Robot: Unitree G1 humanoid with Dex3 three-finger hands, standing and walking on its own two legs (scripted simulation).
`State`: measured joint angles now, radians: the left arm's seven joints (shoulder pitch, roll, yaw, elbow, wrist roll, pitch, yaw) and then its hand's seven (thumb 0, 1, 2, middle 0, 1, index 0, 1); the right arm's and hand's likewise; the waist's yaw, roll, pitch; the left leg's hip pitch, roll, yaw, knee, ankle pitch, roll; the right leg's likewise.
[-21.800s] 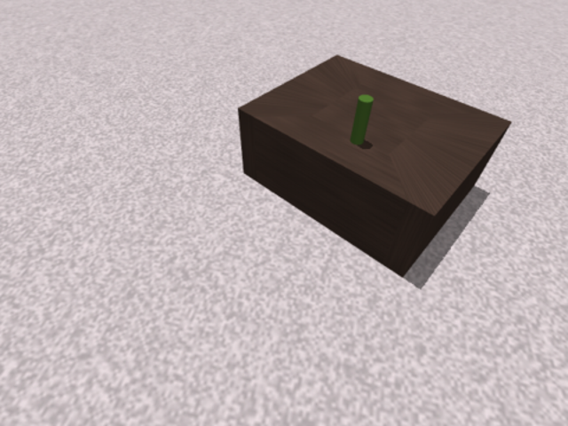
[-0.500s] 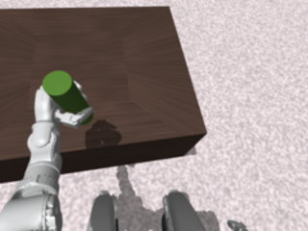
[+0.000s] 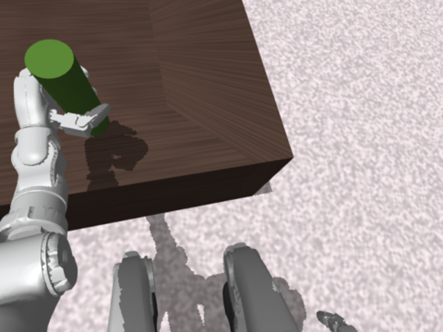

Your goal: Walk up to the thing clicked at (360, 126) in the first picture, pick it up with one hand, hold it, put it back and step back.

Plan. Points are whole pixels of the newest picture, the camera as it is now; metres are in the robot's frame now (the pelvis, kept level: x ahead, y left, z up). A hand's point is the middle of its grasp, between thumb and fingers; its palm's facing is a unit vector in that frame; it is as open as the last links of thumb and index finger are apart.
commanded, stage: crouch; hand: left
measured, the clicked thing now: (76, 97) +0.51 +0.18 +0.02
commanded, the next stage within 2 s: lower in 0.22 s
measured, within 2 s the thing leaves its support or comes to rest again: rests again in 1.36 s
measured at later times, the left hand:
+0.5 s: hand (85, 98) +0.54 +0.19 -0.03, palm faces +0.09 -1.00 -0.02, open 8.5 cm
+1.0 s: hand (96, 109) +0.55 +0.18 -0.09, palm faces +0.12 -0.99 -0.04, open 8.5 cm
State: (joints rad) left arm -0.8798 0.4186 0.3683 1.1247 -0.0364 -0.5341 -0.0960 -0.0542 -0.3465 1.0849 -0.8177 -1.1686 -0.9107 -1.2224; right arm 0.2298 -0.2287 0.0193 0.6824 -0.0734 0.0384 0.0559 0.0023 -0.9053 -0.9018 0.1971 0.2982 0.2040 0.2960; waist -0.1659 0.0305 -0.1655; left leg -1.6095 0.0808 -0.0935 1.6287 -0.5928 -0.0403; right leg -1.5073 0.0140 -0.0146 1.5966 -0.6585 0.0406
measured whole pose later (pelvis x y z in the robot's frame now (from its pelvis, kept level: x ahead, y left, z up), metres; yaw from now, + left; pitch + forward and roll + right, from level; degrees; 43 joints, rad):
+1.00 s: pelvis -0.02 +0.00 -0.10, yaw -2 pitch +37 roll -5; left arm -1.09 0.57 0.44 1.18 0.01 -0.45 -0.09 -0.05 -0.36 1.09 -0.83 -1.15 -0.93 -1.20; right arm 0.22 -0.24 0.07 0.65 -0.09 0.07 0.06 0.00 -0.92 -0.90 0.20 0.30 0.20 0.30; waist -0.22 0.03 -0.13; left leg -1.98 0.08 -0.13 1.97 -0.64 -0.05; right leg -1.88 0.03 -0.01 1.95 -0.72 0.05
